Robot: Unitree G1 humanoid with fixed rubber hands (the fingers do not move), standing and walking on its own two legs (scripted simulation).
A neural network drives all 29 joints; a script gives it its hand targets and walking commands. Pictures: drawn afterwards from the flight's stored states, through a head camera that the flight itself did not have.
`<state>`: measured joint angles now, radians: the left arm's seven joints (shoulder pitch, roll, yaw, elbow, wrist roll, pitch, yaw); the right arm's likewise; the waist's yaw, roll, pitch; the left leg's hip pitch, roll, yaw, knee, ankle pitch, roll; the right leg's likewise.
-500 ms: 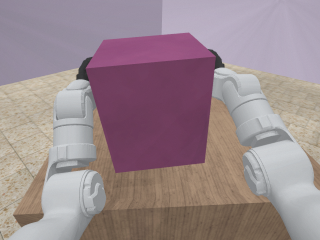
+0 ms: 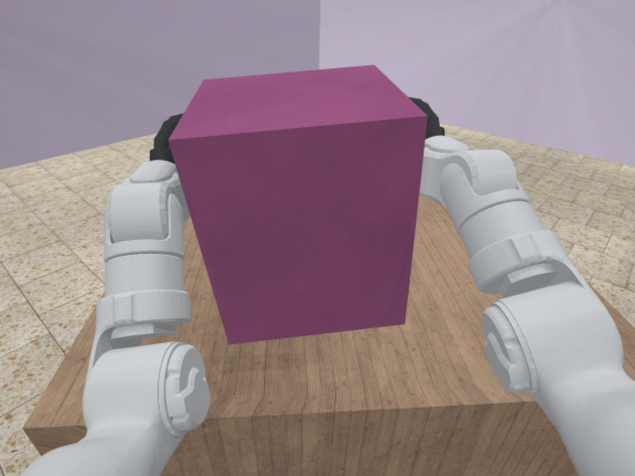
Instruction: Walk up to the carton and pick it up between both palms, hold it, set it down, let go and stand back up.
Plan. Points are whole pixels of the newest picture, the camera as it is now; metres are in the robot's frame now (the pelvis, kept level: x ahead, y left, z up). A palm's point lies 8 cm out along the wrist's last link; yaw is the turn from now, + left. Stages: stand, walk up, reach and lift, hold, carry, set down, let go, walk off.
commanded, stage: hold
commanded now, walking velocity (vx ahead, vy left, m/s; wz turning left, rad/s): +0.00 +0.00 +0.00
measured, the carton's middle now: (303, 200) +0.37 +0.00 +0.26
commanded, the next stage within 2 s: none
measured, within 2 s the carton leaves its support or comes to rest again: neither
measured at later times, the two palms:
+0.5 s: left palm (164, 175) +0.37 +0.16 +0.30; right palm (426, 154) +0.36 -0.14 +0.32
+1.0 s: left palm (170, 178) +0.38 +0.16 +0.29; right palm (426, 158) +0.37 -0.14 +0.31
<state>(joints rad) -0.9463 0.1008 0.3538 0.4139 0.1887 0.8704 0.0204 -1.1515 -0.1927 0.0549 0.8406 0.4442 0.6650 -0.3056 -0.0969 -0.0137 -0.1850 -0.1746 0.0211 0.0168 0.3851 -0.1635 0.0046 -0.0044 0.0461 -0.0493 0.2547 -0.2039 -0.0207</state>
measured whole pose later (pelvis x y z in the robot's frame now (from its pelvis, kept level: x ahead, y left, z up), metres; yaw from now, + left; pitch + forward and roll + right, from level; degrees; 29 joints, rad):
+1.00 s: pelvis +0.00 +0.00 +0.00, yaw +0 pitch -2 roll -1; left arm -0.94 0.10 0.34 0.41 0.19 0.87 0.03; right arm -1.15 -0.20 0.07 0.84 0.45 0.66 -0.30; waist -0.09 -0.01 -0.18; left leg -0.18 0.02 0.02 0.38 -0.16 0.01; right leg -0.01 0.05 -0.05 0.25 -0.20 -0.02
